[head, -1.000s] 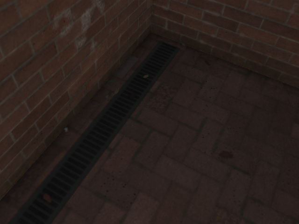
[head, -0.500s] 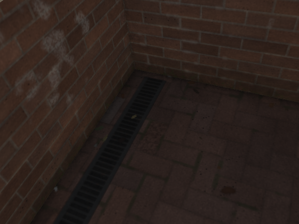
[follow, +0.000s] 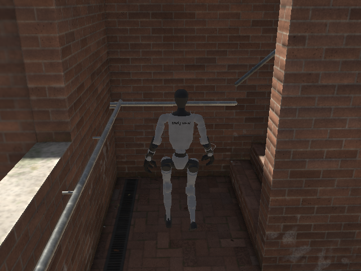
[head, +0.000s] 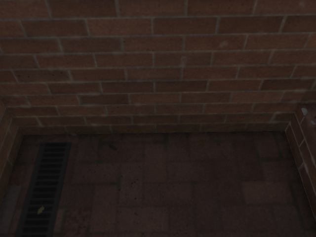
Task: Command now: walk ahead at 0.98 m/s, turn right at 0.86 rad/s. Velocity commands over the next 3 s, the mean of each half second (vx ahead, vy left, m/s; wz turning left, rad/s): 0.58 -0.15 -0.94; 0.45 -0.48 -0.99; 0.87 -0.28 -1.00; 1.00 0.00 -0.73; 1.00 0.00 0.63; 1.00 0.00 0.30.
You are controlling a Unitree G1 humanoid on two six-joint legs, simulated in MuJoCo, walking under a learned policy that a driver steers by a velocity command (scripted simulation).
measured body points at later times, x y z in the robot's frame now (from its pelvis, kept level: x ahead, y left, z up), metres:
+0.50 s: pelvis +0.36 -0.06 +0.00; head +0.46 -0.08 +0.43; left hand +0.55 +0.17 -0.15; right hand +0.41 -0.37 -0.11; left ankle +0.41 +0.07 -0.68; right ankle +0.46 -0.11 -0.72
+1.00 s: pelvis +0.44 -0.27 -0.01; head +0.48 -0.30 +0.43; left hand +0.75 -0.25 -0.13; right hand +0.17 -0.46 -0.13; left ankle +0.52 -0.01 -0.65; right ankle +0.40 -0.41 -0.72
